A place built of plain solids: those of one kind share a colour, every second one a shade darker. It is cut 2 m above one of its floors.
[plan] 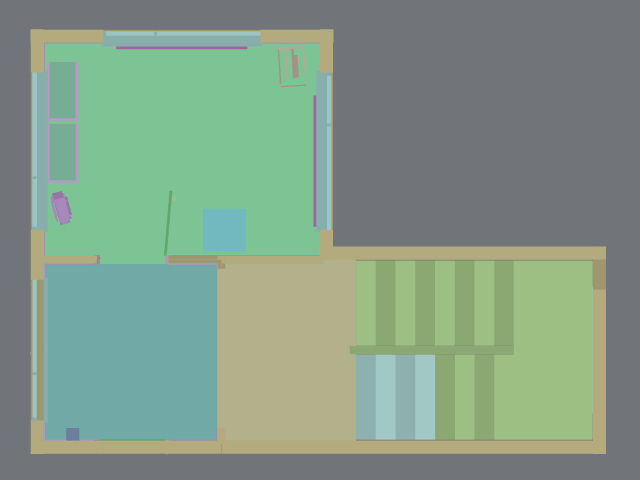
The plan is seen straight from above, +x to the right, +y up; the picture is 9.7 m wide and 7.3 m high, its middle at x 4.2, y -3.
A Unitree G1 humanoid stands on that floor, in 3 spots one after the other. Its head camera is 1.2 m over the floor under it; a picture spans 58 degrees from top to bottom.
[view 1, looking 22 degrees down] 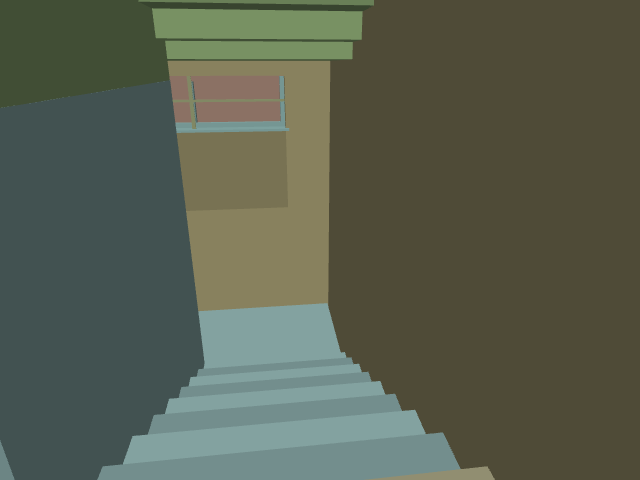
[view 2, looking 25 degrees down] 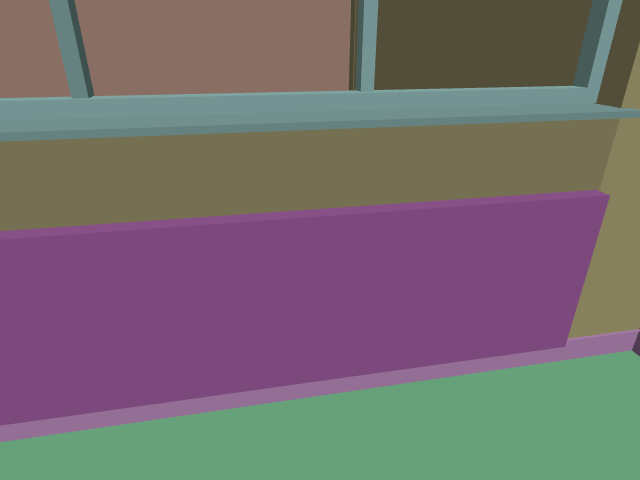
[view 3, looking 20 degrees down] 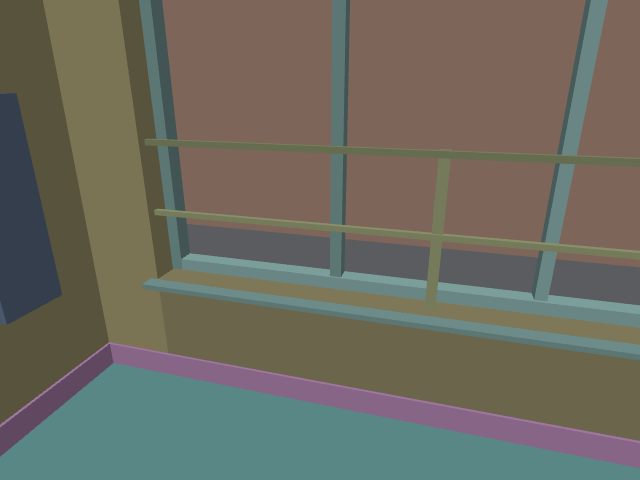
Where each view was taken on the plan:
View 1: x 3.80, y -5.39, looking -7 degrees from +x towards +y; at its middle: wall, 4.95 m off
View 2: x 3.00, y -1.65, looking -11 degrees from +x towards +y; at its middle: radiator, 1.24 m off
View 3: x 1.35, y -4.67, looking -164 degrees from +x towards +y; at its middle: ground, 12.19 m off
